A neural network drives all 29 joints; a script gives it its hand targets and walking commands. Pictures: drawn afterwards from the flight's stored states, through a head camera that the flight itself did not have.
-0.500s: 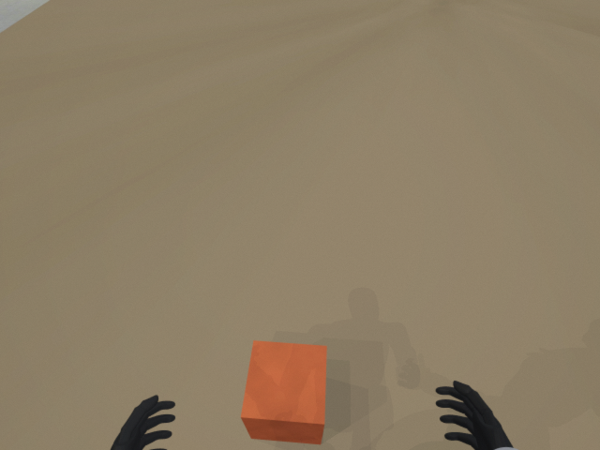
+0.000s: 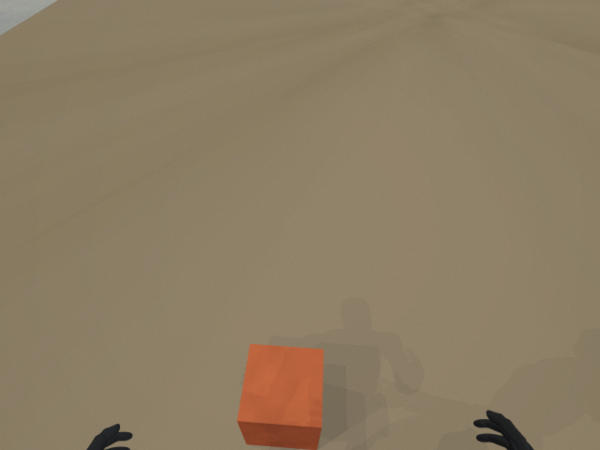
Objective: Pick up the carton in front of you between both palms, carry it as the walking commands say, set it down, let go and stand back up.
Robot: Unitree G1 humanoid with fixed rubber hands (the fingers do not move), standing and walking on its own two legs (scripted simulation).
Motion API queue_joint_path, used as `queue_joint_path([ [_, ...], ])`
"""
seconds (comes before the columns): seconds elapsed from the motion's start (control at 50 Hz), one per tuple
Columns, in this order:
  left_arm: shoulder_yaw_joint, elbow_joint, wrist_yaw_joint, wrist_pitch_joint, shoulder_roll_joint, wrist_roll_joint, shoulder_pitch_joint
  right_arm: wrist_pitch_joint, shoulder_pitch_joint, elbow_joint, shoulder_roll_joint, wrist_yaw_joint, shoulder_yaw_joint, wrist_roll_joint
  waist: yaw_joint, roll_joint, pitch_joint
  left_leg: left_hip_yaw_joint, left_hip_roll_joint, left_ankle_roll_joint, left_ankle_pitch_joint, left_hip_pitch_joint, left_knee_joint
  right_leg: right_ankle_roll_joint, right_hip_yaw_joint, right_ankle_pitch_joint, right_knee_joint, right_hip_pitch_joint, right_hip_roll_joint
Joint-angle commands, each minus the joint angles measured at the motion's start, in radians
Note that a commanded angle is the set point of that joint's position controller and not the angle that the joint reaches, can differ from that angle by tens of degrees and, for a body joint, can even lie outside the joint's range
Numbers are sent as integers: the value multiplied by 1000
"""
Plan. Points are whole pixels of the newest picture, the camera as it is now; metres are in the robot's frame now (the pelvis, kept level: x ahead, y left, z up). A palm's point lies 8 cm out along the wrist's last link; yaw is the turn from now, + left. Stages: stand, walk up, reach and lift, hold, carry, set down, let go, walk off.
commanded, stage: stand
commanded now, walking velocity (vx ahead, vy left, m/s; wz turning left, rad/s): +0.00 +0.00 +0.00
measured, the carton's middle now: (284, 398) +0.41 +0.04 -0.64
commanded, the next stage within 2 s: none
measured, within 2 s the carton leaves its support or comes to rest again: neither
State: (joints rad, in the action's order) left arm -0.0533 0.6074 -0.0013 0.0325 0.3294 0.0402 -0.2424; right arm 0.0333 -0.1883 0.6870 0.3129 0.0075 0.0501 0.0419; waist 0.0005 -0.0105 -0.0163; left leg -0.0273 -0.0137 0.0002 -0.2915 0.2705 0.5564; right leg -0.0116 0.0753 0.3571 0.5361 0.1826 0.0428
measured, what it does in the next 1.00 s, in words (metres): stands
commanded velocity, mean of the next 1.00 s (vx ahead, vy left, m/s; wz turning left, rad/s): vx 0.00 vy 0.00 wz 0.00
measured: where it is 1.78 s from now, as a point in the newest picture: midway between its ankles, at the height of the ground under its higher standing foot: outside the picture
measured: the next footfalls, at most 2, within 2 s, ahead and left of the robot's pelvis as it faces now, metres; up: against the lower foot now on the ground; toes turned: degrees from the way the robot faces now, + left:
none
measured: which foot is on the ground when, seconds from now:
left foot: down 0.00-1.00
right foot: down 0.00-1.00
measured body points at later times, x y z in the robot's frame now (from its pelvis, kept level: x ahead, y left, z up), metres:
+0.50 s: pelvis +0.01 +0.01 +0.01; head +0.02 +0.01 +0.46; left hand +0.14 +0.30 -0.10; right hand +0.14 -0.29 -0.10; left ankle +0.00 +0.12 -0.73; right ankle -0.05 -0.12 -0.73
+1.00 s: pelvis -0.01 +0.01 +0.01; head -0.01 +0.01 +0.46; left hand +0.10 +0.31 -0.10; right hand +0.09 -0.30 -0.10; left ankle +0.00 +0.12 -0.73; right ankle -0.05 -0.12 -0.73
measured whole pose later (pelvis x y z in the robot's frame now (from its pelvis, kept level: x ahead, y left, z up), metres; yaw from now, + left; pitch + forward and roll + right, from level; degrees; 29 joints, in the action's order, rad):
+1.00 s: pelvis -0.01 +0.01 +0.01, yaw +0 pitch -2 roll +0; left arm 0.00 0.91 -0.02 0.00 0.37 0.02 -0.18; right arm -0.01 -0.12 1.01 0.37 0.01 0.02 0.02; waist -0.01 0.00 -0.03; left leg -0.02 -0.02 -0.01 -0.20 0.16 0.40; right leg 0.00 0.08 0.26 0.38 0.08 0.03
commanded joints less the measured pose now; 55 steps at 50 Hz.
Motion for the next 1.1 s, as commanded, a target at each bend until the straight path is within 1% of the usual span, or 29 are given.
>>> queue_joint_path([
  [0.0,-27,-50,-8,-28,125,-4,30,-35,66,-35,134,7,25,-2,0,11,75,-60,73,-5,236,-100,-63,3,51,-254,-82,47,-77],
  [0.06,-24,-19,-15,-30,141,-7,28,-40,62,4,152,12,20,-5,-4,6,93,-59,77,-10,336,-132,-50,4,51,-356,-73,22,-85],
  [0.1,-21,-1,-19,-30,148,-10,25,-41,61,27,161,14,18,-7,-4,6,94,-61,80,-13,379,-144,-48,5,51,-395,-73,12,-89],
  [0.2,-11,37,-25,-28,160,-12,28,-42,66,71,174,18,13,-9,-6,10,89,-64,85,-16,420,-163,-62,7,49,-424,-82,0,-93],
  [0.38,4,90,-29,-34,170,-14,48,-46,89,126,186,19,8,-14,-8,15,76,-74,91,-17,400,-178,-100,5,54,-397,-112,-10,-101],
  [0.66,15,177,-26,-43,185,-16,64,-48,105,207,207,14,3,-17,-12,13,36,-90,98,-19,300,-175,-163,-5,71,-313,-178,-15,-113],
  [0.98,20,268,-20,-46,205,-19,93,-51,104,287,226,9,-5,-23,-11,8,8,-107,105,-18,223,-166,-212,-9,81,-240,-231,-25,-122],
  [1.08,22,291,-19,-47,210,-20,102,-51,103,302,231,8,-8,-25,-12,9,5,-111,107,-19,217,-164,-219,-10,83,-233,-240,-29,-125],
])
